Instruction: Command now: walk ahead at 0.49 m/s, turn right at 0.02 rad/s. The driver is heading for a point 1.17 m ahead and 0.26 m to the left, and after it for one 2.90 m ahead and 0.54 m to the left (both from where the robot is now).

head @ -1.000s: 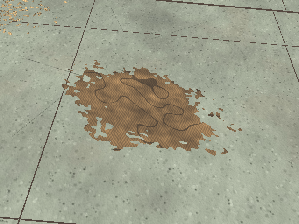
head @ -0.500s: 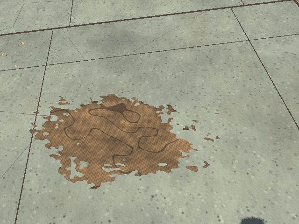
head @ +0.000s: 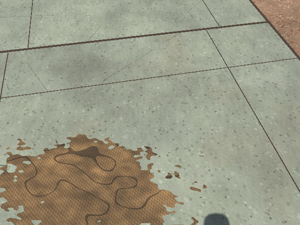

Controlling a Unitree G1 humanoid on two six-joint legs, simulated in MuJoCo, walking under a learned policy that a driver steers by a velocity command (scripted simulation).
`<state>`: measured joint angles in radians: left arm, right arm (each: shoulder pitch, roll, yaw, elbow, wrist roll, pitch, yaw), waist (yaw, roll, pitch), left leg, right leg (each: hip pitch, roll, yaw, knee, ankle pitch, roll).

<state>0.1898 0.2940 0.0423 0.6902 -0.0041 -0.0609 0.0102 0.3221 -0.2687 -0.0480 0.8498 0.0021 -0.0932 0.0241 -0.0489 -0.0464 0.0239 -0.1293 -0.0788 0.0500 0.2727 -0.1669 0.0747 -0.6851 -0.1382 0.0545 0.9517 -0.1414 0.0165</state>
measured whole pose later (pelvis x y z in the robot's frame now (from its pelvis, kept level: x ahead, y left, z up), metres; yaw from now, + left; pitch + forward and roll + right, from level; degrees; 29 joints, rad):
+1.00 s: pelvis +0.57 +0.02 +0.00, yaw +14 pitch +2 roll +0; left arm 0.15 0.30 0.05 0.71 0.02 -0.10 0.01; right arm 0.31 -0.28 -0.06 0.74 0.01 -0.05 0.02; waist -0.04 -0.03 0.04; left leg -0.23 -0.12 -0.07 0.36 -0.16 0.11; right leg -0.62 -0.09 0.07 1.00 -0.26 0.04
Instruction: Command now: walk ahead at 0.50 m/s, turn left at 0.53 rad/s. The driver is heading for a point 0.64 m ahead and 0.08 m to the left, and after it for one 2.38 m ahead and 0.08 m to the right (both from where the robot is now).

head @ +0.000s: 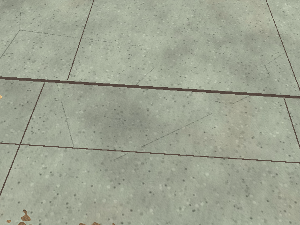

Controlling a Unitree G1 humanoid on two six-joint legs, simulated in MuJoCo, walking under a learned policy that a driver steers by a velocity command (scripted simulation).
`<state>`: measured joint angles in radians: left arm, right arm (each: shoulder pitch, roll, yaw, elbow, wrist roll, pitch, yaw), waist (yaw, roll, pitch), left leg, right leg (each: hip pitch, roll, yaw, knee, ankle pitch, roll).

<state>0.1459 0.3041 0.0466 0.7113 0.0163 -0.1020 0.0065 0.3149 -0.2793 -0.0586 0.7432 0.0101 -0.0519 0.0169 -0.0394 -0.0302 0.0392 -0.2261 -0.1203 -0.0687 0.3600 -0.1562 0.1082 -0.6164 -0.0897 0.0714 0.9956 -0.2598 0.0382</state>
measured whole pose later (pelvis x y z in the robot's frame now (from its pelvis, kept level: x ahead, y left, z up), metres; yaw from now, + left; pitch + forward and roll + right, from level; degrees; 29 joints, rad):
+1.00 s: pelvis +0.51 +0.13 +0.00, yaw +22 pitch +0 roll +1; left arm 0.23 0.32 0.06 0.83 -0.03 -0.05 -0.01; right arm 0.27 -0.25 -0.06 0.74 -0.01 -0.08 0.02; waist -0.01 -0.05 0.04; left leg -0.18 -0.04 0.10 0.35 -0.19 0.07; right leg -0.60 -0.12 0.06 1.11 -0.24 0.01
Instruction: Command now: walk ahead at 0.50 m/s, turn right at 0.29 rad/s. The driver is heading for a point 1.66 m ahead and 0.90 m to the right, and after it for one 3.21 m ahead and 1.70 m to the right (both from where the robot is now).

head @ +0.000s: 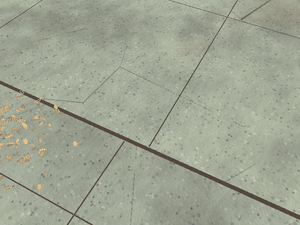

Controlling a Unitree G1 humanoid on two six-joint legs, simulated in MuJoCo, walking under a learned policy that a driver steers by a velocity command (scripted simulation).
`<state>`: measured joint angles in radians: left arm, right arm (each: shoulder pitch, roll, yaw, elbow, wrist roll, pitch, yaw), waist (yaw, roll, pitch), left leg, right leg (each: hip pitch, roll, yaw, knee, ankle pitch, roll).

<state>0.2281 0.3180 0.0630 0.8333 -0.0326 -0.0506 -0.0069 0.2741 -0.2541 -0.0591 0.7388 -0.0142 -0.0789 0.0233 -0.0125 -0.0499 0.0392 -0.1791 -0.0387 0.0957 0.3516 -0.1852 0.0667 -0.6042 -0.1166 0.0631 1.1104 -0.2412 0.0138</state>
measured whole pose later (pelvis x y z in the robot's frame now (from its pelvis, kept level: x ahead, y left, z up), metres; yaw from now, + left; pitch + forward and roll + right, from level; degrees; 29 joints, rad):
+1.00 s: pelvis +0.56 -0.11 +0.00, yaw -35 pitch +1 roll +1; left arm 0.27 0.32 0.08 0.67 -0.03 -0.01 0.00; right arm 0.26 -0.26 -0.06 0.77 -0.01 -0.10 0.01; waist -0.03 -0.06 0.02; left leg -0.22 -0.02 0.08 0.39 -0.19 0.03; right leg -0.56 -0.05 0.06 1.15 -0.32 0.00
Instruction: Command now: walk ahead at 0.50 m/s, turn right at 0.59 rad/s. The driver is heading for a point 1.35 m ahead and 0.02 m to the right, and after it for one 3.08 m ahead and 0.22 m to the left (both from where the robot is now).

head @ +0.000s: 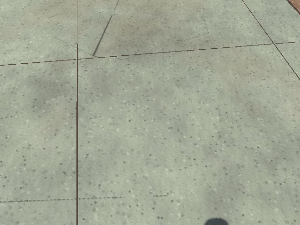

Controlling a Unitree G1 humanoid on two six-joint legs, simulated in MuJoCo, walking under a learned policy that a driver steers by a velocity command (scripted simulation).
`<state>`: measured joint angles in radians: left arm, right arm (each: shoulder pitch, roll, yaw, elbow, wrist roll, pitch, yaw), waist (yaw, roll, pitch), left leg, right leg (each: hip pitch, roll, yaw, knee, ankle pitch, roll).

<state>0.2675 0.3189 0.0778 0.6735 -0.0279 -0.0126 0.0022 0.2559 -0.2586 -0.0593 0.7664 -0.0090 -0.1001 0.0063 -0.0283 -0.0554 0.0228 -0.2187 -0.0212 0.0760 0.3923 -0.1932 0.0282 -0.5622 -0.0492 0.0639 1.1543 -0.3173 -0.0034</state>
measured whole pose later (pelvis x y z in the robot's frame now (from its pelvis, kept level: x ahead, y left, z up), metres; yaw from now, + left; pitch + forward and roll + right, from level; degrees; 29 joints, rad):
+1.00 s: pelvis +0.56 -0.05 +0.00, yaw -10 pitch +1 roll +0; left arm 0.28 0.30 0.06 0.80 -0.02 -0.07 0.00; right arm 0.22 -0.27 -0.04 0.83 -0.01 -0.08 0.04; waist -0.01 -0.03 0.03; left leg -0.31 -0.04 0.05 0.44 -0.16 0.06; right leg -0.47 -0.06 0.03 1.13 -0.34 -0.03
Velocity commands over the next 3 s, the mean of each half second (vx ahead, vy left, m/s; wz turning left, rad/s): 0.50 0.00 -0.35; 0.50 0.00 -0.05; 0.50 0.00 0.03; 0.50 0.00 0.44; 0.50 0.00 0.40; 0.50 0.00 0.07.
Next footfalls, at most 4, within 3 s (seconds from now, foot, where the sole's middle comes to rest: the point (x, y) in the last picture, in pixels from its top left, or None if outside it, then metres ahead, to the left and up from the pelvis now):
0.32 right None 0.32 -0.17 -0.78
0.84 left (144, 188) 0.66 0.02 -0.78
1.38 right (197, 142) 0.91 -0.27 -0.78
1.92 left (154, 100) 1.22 -0.05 -0.78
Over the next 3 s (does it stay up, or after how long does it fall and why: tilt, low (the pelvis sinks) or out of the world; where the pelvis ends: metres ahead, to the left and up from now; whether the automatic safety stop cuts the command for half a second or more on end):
stays up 1.65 0.00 -0.01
